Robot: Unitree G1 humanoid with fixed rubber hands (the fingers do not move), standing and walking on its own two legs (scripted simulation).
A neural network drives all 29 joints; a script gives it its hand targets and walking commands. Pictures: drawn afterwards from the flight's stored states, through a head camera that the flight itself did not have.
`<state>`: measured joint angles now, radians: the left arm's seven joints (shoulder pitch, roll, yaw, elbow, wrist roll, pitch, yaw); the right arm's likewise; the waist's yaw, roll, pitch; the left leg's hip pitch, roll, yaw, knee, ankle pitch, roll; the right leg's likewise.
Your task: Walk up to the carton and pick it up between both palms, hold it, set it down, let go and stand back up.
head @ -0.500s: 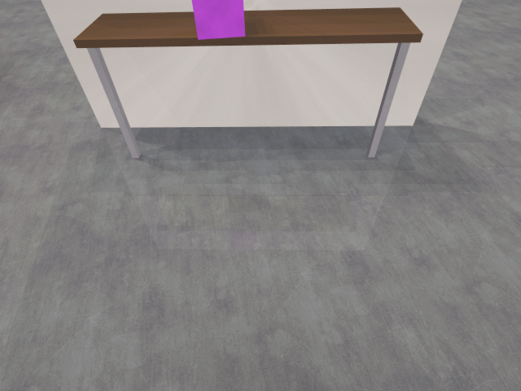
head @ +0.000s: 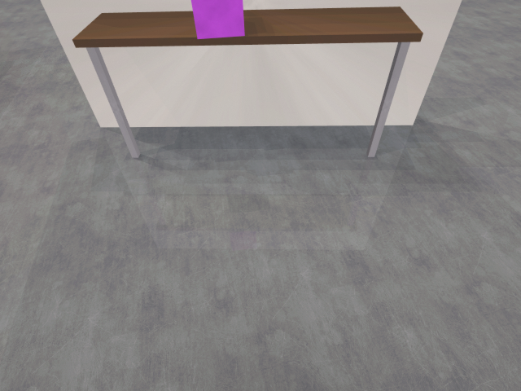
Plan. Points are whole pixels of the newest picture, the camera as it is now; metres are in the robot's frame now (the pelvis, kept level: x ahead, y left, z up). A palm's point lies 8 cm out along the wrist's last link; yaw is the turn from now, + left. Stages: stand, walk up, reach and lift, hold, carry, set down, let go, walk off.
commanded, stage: stand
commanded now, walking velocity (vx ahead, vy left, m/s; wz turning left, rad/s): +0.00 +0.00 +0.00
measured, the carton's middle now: out of the picture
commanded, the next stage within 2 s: walk up in 0.58 s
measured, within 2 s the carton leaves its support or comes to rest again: neither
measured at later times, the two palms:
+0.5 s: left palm out of the picture -0.03 +0.21 -0.15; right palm out of the picture -0.04 -0.21 -0.15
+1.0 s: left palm out of the picture -0.06 +0.26 -0.12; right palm out of the picture +0.05 -0.23 -0.12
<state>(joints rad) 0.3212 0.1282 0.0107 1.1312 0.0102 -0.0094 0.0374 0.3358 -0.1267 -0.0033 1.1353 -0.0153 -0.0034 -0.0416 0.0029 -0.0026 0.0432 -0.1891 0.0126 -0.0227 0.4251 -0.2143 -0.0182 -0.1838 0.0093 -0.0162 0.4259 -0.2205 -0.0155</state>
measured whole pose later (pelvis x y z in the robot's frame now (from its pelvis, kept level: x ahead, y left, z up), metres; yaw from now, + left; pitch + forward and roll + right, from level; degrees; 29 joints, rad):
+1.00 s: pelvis +0.03 +0.03 +0.01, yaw +3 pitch -1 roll +1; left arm 0.43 0.19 0.04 1.13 0.05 -0.05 0.04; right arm 0.32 -0.23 -0.05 1.04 -0.07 -0.02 0.02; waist 0.05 -0.03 0.03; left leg -0.48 0.04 0.03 0.91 -0.41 -0.03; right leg -0.08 -0.07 -0.03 0.33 -0.40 -0.06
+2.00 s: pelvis +0.51 +0.20 +0.00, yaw +8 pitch -3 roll +1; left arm 0.51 0.22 0.01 0.96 0.03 -0.08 -0.02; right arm 0.25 -0.22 -0.02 0.71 -0.05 -0.06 0.04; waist 0.04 0.02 0.08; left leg -0.59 0.08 0.02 0.83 -0.07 0.01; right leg -0.05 0.00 -0.11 0.41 -0.32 -0.05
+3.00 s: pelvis +0.95 +0.18 +0.00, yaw +4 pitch -3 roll +1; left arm 0.47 0.22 0.02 0.84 0.03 -0.04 -0.03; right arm 0.33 -0.23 -0.01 0.74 -0.05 -0.03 0.00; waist 0.05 0.01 0.07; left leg -0.50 0.06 0.04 0.83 -0.21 0.01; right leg -0.13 0.03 -0.08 0.43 -0.25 -0.08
